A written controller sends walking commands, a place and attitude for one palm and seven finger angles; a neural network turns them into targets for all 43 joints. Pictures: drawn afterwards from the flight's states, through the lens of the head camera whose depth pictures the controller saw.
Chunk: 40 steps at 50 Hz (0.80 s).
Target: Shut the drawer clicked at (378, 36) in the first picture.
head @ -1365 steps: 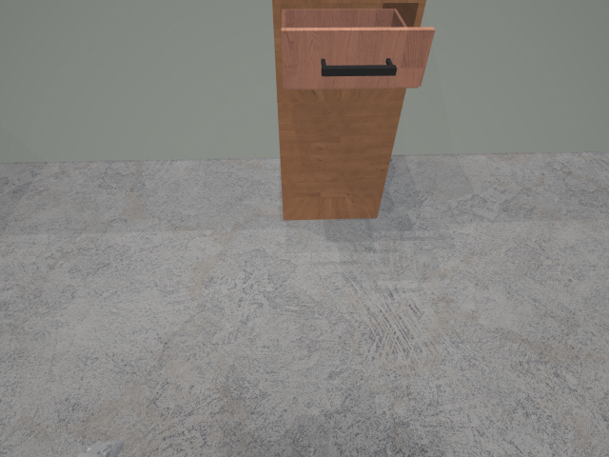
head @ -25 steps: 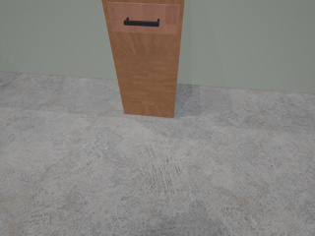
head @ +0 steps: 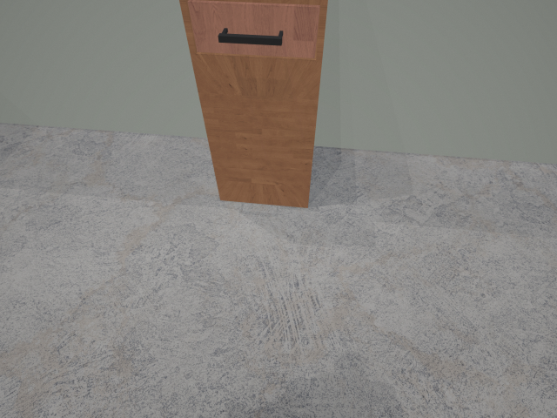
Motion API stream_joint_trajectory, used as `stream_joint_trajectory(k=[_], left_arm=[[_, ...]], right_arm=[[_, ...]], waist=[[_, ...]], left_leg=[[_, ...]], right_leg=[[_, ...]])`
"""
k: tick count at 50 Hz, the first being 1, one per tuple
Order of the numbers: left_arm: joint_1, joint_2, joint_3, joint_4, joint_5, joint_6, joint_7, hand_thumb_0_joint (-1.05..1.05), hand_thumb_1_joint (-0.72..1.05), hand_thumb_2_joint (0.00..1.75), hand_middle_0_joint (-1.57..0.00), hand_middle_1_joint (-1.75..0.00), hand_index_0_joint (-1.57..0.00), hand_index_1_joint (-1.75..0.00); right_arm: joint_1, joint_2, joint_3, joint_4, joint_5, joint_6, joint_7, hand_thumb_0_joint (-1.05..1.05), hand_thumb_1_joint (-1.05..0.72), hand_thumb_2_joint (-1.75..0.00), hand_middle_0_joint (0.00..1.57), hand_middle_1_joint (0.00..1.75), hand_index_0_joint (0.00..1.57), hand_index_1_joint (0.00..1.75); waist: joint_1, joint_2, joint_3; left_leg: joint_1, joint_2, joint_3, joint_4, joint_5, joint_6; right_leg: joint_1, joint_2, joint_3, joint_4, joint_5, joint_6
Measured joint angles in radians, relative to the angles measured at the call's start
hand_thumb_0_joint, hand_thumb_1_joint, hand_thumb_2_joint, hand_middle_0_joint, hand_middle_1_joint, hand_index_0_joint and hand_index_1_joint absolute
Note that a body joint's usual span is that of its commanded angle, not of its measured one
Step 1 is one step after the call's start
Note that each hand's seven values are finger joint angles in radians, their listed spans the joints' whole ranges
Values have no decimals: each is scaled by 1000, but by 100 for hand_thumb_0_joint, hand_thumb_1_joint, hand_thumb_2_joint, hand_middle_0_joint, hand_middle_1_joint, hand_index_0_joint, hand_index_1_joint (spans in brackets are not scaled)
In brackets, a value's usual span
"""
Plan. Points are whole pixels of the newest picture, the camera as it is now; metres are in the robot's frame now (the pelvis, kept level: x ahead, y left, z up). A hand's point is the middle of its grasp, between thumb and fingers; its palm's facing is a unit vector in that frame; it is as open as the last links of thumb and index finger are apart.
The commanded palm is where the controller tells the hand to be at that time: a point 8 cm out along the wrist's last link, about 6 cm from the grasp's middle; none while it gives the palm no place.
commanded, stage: look to check the result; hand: left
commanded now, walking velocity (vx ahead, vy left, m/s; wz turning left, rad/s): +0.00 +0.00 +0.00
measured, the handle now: (251, 36) +1.12 +0.13 +0.04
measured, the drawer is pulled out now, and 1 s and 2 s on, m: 0.00 0.00 0.00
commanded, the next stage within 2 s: stand and wait in 0.02 s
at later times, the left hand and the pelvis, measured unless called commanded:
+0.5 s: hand out of the picture +0.11 +0.23 -0.15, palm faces -0.03 -0.94 -0.34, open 7.4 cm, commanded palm none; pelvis +0.02 -0.01 +0.00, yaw +0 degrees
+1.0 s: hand out of the picture +0.11 +0.22 -0.15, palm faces -0.03 -0.94 -0.34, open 7.4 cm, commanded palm none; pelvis +0.02 -0.02 +0.00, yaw +0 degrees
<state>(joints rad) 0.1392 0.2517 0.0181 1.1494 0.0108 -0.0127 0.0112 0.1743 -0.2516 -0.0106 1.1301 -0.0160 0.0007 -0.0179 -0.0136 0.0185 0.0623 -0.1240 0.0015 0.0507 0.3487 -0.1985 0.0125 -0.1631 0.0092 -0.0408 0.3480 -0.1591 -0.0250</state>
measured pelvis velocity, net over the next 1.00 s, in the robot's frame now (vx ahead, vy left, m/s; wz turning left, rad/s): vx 0.02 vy -0.02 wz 0.00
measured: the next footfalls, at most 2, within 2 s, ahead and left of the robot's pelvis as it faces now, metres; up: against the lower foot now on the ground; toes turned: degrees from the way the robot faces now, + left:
none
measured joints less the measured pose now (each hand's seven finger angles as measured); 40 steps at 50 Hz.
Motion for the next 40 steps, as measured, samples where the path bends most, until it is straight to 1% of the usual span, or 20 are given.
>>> stream_joint_trajectory(k=[10,20,30,40], left_arm=[[-44,32,-1,-13,0,-5,-5,0,91,90,-20,-30,-20,-30],[-60,54,-2,-15,0,-7,-7,0,91,90,-20,-30,-20,-30],[-61,61,-6,-14,-1,-7,-9,0,91,90,-20,-30,-20,-30],[-56,60,-7,-10,-1,-7,-9,0,91,90,-21,-30,-20,-30]], right_arm=[[-36,-37,2,-5,-1,-3,6,0,-90,-90,20,30,20,30],[-54,-64,3,-6,0,-4,8,1,-90,-90,21,30,20,30],[-58,-75,6,-5,1,-2,10,1,-90,-90,21,30,20,30],[-55,-74,8,-3,1,-2,9,1,-90,-90,21,30,20,30]], waist=[[-4,3,-3],[-6,4,-6],[-6,3,-7],[-6,3,-6]], left_leg=[[15,2,-2,-25,5,-5],[34,7,-3,-46,6,-11],[46,13,-4,-57,6,-17],[53,18,-5,-64,5,-22]], right_leg=[[13,3,-2,-19,1,-3],[28,8,-2,-33,-1,-8],[41,15,-3,-47,-1,-13],[48,21,-4,-53,-2,-18]])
